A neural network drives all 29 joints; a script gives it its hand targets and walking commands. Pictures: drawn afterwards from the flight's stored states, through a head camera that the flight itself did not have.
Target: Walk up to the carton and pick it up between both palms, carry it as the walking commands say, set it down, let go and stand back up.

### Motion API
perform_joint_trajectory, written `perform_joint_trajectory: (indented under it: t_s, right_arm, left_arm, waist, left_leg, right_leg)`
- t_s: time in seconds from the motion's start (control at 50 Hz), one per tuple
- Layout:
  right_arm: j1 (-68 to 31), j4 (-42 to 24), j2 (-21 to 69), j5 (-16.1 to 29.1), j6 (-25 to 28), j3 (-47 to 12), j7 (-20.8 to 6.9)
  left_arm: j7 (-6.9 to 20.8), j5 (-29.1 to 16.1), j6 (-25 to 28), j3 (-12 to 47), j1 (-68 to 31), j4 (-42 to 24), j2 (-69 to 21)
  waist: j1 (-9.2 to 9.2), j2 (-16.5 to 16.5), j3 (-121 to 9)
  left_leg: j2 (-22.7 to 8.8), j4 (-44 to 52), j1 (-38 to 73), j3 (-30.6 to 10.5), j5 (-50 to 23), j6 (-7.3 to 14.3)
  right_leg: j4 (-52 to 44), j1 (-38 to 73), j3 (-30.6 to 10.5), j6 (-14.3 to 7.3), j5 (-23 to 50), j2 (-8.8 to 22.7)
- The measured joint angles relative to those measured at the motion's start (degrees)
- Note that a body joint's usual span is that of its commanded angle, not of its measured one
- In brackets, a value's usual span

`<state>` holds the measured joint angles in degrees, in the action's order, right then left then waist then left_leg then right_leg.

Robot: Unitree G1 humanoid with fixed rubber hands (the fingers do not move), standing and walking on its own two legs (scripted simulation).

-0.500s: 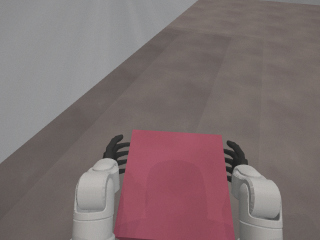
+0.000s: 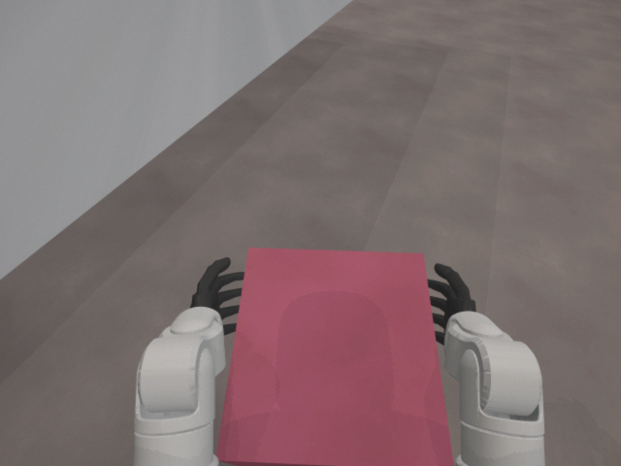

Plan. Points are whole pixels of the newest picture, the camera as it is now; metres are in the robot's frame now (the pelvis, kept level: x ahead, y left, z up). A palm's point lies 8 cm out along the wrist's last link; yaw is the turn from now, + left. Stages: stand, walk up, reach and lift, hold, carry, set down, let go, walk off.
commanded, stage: carry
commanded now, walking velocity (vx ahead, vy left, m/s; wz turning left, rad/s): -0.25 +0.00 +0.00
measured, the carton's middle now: (330, 372) +0.25 +0.00 +0.01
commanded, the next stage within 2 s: none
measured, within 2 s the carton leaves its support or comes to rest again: neither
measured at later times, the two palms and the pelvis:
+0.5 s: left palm out of the picture +0.11 +0.18 +0.10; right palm out of the picture +0.11 -0.11 +0.11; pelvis -0.16 +0.03 +0.01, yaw +1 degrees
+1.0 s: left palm out of the picture -0.06 +0.20 +0.11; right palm out of the picture -0.05 -0.09 +0.11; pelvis -0.32 +0.04 +0.01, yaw +2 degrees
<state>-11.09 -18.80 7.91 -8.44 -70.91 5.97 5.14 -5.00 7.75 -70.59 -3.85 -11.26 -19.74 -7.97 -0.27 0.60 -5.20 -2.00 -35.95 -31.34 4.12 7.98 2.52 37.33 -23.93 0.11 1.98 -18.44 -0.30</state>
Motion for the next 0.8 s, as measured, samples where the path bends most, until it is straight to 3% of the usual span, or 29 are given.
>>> perform_joint_trajectory:
  t_s: [0.06,0.12,0.18,0.24,0.28,0.34,0.4,0.44,0.5,0.56,0.62,0.68,0.72,0.76,0.8]
  right_arm:
    - [1.6,0.0,-0.2,0.0,-0.1,0.3,0.0]
    - [1.8,-0.7,-0.3,0.0,-0.3,0.4,0.0]
    - [1.2,-0.8,-0.3,0.1,-0.3,0.3,0.1]
    - [0.7,-0.7,-0.3,0.1,-0.3,0.3,0.1]
    - [0.7,0.6,-0.1,0.2,-0.2,0.2,0.2]
    - [0.7,1.9,-0.1,0.1,-0.3,-0.3,0.2]
    - [0.5,1.2,-0.1,0.1,-0.3,-0.3,0.2]
    - [0.2,1.1,0.0,0.1,-0.3,-0.3,0.2]
    - [-0.2,0.9,0.0,0.1,-0.3,-0.3,0.1]
    - [-0.2,0.1,0.1,0.1,-0.3,-0.3,0.1]
    - [-0.2,-0.7,0.0,0.1,-0.2,-0.3,0.1]
    - [1.2,-0.6,-0.1,0.1,-0.2,0.1,0.2]
    - [1.2,-0.8,-0.2,0.1,-0.3,0.1,0.2]
    - [1.0,-1.0,-0.2,0.1,-0.3,0.1,0.2]
    - [0.8,-0.9,-0.2,0.2,-0.3,0.1,0.2]
  left_arm:
    - [0.0,0.0,0.1,0.9,0.0,1.8,0.0]
    - [0.0,0.0,0.0,1.2,0.0,1.5,0.0]
    - [0.0,0.0,0.2,0.9,0.0,1.1,-0.1]
    - [0.1,0.0,0.4,0.7,0.0,0.9,-0.1]
    - [0.1,0.0,0.3,0.4,0.3,1.6,0.1]
    - [0.1,0.0,-0.7,-0.3,0.5,1.7,0.0]
    - [0.1,0.0,-0.5,-0.1,0.5,1.0,0.1]
    - [0.0,0.0,-0.5,-0.2,0.4,0.6,0.1]
    - [0.0,0.0,-0.5,-0.3,0.4,-0.1,0.1]
    - [-0.2,-0.3,-0.3,-0.3,0.4,-0.7,0.1]
    - [-0.2,-0.3,0.1,-0.1,0.5,-1.1,0.0]
    - [-0.2,-0.3,0.3,0.8,0.5,0.6,0.1]
    - [-0.2,-0.3,0.3,0.9,0.5,0.6,0.0]
    - [-0.1,-0.3,0.4,0.8,0.5,0.4,0.0]
    - [-0.1,-0.3,0.5,0.7,0.5,0.3,0.0]
  waist:
    - [0.04,0.1,1.5]
    - [0.0,0.0,1.4]
    - [-0.06,-0.1,1.4]
    - [-0.11,-0.1,1.4]
    - [0.01,0.8,1.8]
    - [-0.1,0.3,1.9]
    - [-0.03,0.3,1.7]
    - [0.01,0.4,0.8]
    - [0.03,0.4,0.7]
    - [0.05,0.2,0.7]
    - [-0.01,-0.3,1.2]
    - [0.05,-0.1,2.2]
    - [0.03,-0.2,2.2]
    - [-0.01,-0.3,2.1]
    - [-0.05,-0.3,2.1]
  left_leg:
    - [0.5,-11.0,-1.8,0.1,10.9,0.0]
    - [0.7,-22.3,-1.3,0.0,12.3,0.0]
    - [0.7,-17.5,5.1,-0.1,14.6,0.0]
    - [0.7,-3.8,13.6,-0.2,15.7,0.0]
    - [1.5,-0.6,14.2,0.0,11.7,-0.6]
    - [0.5,0.2,14.0,-0.1,9.4,-0.5]
    - [0.0,0.9,13.0,0.0,7.6,-0.3]
    - [0.0,1.0,10.3,0.0,6.3,-0.2]
    - [0.1,1.1,6.1,0.1,3.8,-0.2]
    - [0.0,1.2,2.4,0.1,1.3,-0.2]
    - [-0.1,0.2,-0.1,0.2,-0.1,-0.2]
    - [0.4,-12.6,-2.5,0.3,11.8,-0.2]
    - [0.5,-22.6,-3.2,0.2,12.8,-0.2]
    - [0.5,-24.9,-0.9,0.2,13.1,-0.2]
    - [0.5,-20.6,3.6,0.1,14.8,-0.3]
  right_leg:
    - [-0.1,-0.1,-0.2,-1.5,3.7,0.7]
    - [-1.8,-0.1,-0.3,-1.5,6.0,1.8]
    - [-3.7,-0.3,-0.2,-1.0,8.5,2.6]
    - [-4.6,-1.4,-0.1,-0.2,10.8,3.0]
    - [-4.1,-1.9,-0.3,0.1,8.9,3.8]
    - [11.9,-4.8,-0.1,0.3,-1.9,1.7]
    - [26.4,-5.3,-0.3,0.3,-2.3,0.8]
    - [28.2,-5.4,-0.3,0.3,-2.8,0.8]
    - [23.8,-4.7,-0.4,0.3,-5.2,0.7]
    - [13.4,-2.9,-0.4,0.3,-6.1,0.3]
    - [0.9,0.2,-0.2,-0.4,-0.5,0.1]
    - [0.7,0.2,-0.4,-1.9,2.6,0.8]
    - [-0.4,0.1,-0.7,-1.9,4.1,1.5]
    - [-1.7,0.1,-0.7,-1.7,5.7,2.1]
    - [-3.1,0.0,-0.6,-1.4,7.4,2.5]
